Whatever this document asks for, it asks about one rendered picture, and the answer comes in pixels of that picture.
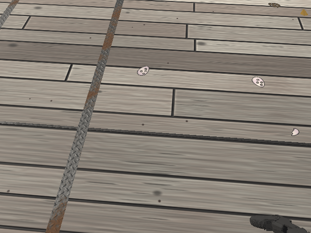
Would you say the robot right hand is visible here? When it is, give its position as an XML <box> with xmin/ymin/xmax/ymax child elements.
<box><xmin>250</xmin><ymin>215</ymin><xmax>310</xmax><ymax>233</ymax></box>

